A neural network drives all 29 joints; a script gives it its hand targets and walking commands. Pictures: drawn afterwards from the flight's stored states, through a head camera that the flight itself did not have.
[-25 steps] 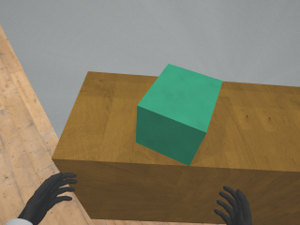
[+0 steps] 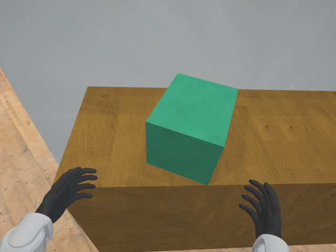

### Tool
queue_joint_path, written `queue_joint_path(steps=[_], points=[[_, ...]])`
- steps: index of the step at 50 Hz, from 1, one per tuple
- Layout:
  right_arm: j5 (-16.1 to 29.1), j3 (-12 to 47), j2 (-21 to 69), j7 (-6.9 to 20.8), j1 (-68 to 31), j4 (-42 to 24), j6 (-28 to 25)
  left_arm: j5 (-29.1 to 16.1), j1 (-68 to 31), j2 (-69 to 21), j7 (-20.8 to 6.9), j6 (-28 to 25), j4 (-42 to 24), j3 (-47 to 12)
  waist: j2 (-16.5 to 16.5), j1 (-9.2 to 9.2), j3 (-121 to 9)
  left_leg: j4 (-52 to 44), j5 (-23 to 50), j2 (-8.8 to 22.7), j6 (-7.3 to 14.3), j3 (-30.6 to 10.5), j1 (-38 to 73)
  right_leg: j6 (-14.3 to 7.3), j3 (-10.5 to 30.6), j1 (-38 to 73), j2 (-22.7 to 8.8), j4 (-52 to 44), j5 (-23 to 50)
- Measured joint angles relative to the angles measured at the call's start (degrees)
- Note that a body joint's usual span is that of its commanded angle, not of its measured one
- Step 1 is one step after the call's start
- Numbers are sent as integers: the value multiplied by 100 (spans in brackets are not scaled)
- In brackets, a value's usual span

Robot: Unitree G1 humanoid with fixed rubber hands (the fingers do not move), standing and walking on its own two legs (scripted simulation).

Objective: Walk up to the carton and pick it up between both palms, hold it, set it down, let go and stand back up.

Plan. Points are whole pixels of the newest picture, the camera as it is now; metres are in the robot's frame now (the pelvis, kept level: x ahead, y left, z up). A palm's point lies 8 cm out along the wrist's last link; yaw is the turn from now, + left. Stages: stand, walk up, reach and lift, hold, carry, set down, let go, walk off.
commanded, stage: reach and lift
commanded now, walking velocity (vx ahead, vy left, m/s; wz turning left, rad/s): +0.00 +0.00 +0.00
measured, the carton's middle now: (191, 126) +0.46 -0.06 +0.04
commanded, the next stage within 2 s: none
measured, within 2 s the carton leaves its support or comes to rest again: neither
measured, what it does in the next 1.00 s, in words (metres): stands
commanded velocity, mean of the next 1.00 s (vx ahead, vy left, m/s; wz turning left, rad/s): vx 0.00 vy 0.00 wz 0.00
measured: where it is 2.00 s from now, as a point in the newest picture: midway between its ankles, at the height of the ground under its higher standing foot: outside the picture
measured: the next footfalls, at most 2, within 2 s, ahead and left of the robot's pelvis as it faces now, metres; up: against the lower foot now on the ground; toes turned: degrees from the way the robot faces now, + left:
none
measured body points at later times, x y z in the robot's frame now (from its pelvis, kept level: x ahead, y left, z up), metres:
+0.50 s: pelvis -0.02 +0.00 +0.00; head -0.02 +0.01 +0.45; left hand +0.30 +0.20 +0.10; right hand +0.24 -0.20 +0.09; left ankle -0.04 +0.08 -0.74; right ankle -0.01 -0.15 -0.74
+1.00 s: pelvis -0.02 +0.00 +0.00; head +0.00 +0.03 +0.45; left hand +0.39 +0.18 +0.12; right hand +0.31 -0.21 +0.11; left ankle -0.04 +0.08 -0.74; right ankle -0.01 -0.15 -0.74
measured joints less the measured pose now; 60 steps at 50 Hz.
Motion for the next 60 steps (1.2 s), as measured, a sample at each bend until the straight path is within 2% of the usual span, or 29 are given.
queue_joint_path(steps=[8,15,21,27,36,42,47,52,60], points=[[61,-154,-102,39,-509,28,568,-71,-574,1,33,370,173,11,-37,-72,-99,-19,71,-31,1,-25,-47,-16,-25,-76,-30,73,11],[72,-405,-87,40,-1379,500,995,-132,-1462,-44,3,579,911,-121,-31,-225,-228,-7,145,-68,19,-33,-202,-21,-32,-274,-67,193,23],[145,-609,-63,-7,-2106,910,1129,-137,-2241,-126,20,713,1532,-114,-38,-328,-272,11,189,-68,27,-1,-372,-17,1,-477,-67,254,55],[171,-675,-93,-15,-2777,1366,1084,-38,-2917,-156,60,772,2101,25,-92,-418,-279,7,228,-56,22,28,-521,-20,31,-641,-55,259,98],[244,-757,-154,35,-3456,2082,883,105,-3549,-188,96,888,2528,187,-207,-544,-253,8,253,-36,0,-13,-633,-32,-9,-680,-36,138,173],[225,-902,-146,98,-3975,2644,771,122,-4058,-169,160,835,3252,80,-232,-638,-280,7,291,-76,36,-24,-808,-3,-20,-851,-76,146,200],[232,-987,-73,138,-4360,2836,564,44,-4381,-150,239,691,3376,-28,-171,-741,-347,134,259,-77,58,-23,-1049,23,-18,-1042,-82,166,226],[172,-1060,-104,198,-4886,3441,442,90,-4970,-182,269,641,3864,-122,-144,-825,-393,225,218,-59,69,-11,-1126,38,-4,-1069,-68,134,260],[108,-1183,-191,338,-5662,4574,124,175,-5833,-247,387,385,5032,-305,-78,-1038,-512,299,221,-75,96,-32,-1324,62,-24,-1229,-87,149,286]])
